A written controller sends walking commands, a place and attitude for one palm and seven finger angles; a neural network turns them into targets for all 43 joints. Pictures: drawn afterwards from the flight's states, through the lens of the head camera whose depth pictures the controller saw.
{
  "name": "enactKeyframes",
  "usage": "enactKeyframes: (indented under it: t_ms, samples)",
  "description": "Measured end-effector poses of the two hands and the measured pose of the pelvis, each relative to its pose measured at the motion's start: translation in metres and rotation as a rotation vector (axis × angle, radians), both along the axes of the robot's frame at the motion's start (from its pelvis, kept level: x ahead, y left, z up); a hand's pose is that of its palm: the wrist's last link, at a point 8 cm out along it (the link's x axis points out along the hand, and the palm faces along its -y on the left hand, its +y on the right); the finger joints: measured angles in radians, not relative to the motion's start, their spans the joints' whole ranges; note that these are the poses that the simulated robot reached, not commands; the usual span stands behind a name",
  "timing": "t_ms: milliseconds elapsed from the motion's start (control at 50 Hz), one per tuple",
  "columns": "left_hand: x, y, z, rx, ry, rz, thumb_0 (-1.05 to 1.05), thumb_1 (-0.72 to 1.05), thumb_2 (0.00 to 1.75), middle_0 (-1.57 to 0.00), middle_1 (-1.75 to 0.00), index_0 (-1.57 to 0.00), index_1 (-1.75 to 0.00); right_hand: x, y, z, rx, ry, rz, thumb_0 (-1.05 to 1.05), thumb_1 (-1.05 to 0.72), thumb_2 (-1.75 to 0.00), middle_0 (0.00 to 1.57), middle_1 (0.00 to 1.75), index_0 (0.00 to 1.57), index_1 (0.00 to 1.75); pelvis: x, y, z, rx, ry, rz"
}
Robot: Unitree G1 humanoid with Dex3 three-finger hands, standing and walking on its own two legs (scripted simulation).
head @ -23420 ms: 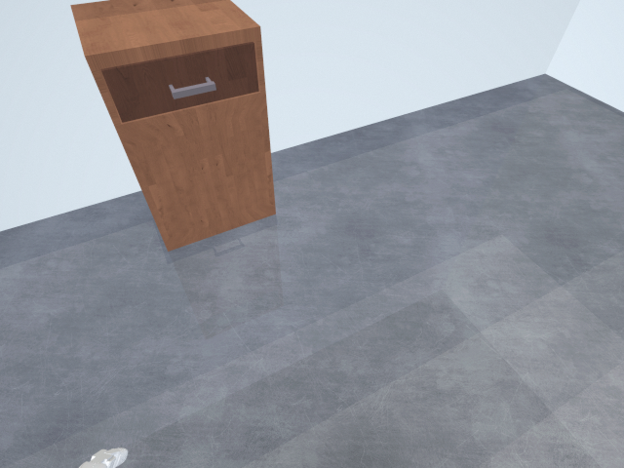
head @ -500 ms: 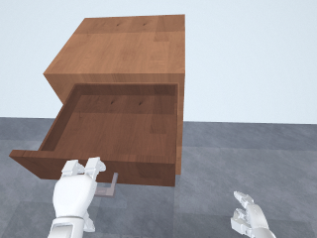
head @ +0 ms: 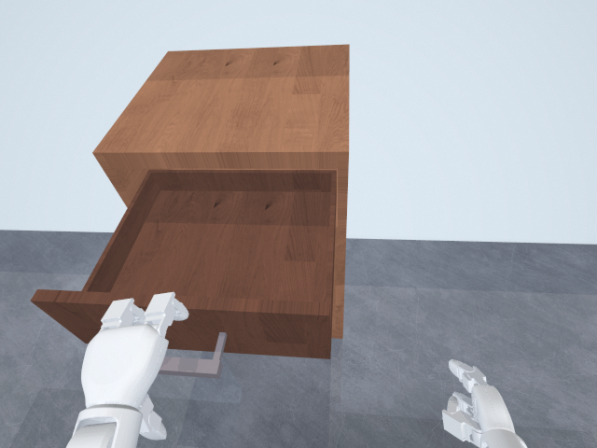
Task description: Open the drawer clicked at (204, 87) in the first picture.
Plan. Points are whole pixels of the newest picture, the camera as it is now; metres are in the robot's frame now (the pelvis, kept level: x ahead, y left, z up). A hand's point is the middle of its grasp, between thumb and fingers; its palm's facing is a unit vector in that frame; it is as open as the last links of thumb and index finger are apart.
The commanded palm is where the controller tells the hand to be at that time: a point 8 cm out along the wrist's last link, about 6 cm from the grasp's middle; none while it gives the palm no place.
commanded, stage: lift the hand off the handle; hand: left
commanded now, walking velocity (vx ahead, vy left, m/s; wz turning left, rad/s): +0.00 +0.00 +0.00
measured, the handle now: (182, 352) +0.25 +0.23 -0.06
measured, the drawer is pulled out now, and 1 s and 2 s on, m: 0.30 0.30 0.30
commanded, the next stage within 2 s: draw the hand back to the body in 0.82 s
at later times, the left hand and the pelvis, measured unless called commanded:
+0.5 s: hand (143, 351) +0.21 +0.22 +0.06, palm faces +0.06 -0.13 -0.99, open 13.9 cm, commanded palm +0.18 +0.22 +0.12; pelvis +0.01 +0.01 +0.01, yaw +0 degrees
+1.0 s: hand (129, 346) +0.21 +0.23 +0.07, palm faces +0.05 -0.17 -0.99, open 13.9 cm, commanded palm +0.18 +0.24 +0.14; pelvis +0.02 +0.02 +0.02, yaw +0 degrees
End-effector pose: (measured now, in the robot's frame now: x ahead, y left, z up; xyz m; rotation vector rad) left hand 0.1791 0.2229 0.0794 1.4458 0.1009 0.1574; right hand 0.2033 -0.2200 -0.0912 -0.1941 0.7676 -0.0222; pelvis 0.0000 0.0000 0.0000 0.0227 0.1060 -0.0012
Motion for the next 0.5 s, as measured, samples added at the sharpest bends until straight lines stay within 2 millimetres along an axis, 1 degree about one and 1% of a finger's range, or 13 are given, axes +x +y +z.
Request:
enactKeyframes:
  t_ms: [120, 280, 500]
  samples:
    - [-0.001, -0.007, 0.008, -0.005, -0.024, -0.035, -0.01, -0.49, 0.30, -0.32, -1.20, -0.32, -1.20, 0.001, 0.009, 0.002, 0.019, -0.008, 0.017, 0.02, -0.91, -0.90, 0.20, 0.30, 0.20, 0.30, 0.000, 0.003, 0.001, -0.001, -0.009, -0.002]
    - [0.003, -0.001, 0.021, 0.002, -0.047, -0.012, 0.00, -0.49, 0.30, -0.32, -1.20, -0.32, -1.20, 0.002, 0.021, 0.005, 0.055, -0.013, 0.025, 0.02, -0.91, -0.90, 0.20, 0.30, 0.20, 0.30, 0.002, 0.005, 0.005, -0.003, -0.024, -0.006]
    - [0.007, 0.002, 0.033, -0.011, -0.014, -0.034, -0.01, -0.49, 0.30, -0.32, -1.20, -0.32, -1.20, 0.010, 0.022, 0.013, 0.043, -0.020, 0.043, 0.02, -0.91, -0.90, 0.20, 0.30, 0.20, 0.30, 0.005, 0.007, 0.011, -0.009, -0.045, -0.003]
